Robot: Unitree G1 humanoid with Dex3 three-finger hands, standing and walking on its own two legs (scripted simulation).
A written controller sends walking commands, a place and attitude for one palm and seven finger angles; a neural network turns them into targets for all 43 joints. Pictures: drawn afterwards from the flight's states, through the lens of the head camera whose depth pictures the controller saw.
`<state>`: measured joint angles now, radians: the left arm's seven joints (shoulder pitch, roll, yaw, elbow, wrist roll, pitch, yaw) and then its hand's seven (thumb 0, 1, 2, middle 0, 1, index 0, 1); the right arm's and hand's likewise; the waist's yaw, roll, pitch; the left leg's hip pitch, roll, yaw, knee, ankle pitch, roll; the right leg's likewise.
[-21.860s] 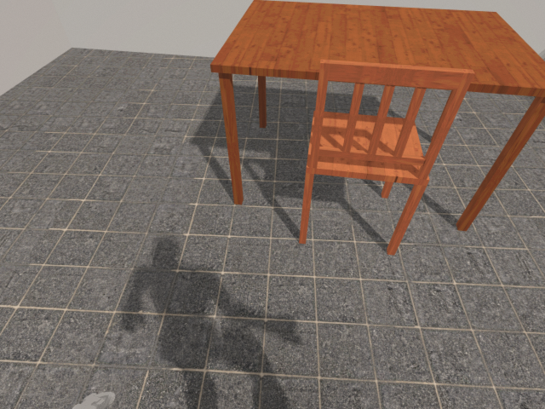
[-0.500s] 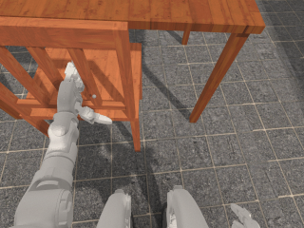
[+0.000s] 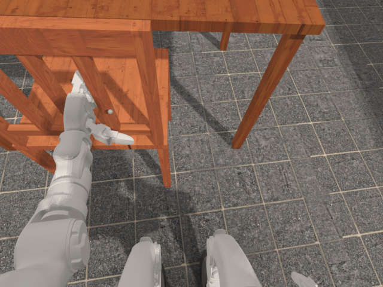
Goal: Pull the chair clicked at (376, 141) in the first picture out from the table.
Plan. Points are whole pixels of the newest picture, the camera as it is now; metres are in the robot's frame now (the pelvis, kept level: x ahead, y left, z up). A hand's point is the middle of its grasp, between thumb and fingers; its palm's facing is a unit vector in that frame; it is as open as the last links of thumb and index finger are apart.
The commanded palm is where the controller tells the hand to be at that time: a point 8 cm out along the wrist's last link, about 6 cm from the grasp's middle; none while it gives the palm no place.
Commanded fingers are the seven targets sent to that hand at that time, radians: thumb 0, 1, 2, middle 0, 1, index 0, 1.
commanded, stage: push the fingers through the gap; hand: left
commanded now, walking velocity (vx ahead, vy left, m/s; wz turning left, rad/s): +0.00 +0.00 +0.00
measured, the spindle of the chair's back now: (59, 97) +0.51 +0.26 +0.03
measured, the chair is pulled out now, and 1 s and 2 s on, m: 0.00 0.00 0.04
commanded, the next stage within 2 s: hook a spindle and tug to test in 0.16 s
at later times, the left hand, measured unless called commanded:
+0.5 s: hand (112, 109) +0.47 +0.15 +0.03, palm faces -0.01 -1.00 -0.04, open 16.3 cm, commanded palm +0.45 +0.19 +0.03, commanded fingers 0.00 -0.50 0.30 -0.29 -0.79 -0.29 -0.79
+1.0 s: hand (110, 108) +0.47 +0.15 +0.03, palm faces +0.00 -1.00 -0.04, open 8.2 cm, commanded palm +0.44 +0.19 +0.03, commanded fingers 0.00 0.79 0.85 -0.50 -1.45 -0.50 -1.45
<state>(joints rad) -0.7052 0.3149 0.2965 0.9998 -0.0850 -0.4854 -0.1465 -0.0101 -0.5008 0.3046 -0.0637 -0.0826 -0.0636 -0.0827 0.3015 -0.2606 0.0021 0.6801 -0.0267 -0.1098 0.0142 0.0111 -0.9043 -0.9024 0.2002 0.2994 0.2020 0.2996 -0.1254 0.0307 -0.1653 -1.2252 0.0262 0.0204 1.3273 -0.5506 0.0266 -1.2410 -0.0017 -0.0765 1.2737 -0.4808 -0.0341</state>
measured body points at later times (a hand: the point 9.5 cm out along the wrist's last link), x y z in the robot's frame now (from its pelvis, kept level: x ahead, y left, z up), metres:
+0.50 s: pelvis +0.00 +0.00 +0.00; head +0.14 +0.01 +0.43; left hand +0.47 +0.20 +0.04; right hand +0.07 -0.26 -0.12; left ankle +0.03 +0.10 -0.61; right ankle +0.06 -0.11 -0.61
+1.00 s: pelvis +0.01 +0.00 +0.01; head +0.15 +0.02 +0.44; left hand +0.47 +0.20 +0.04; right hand +0.08 -0.26 -0.11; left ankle +0.03 +0.10 -0.61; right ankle +0.06 -0.11 -0.61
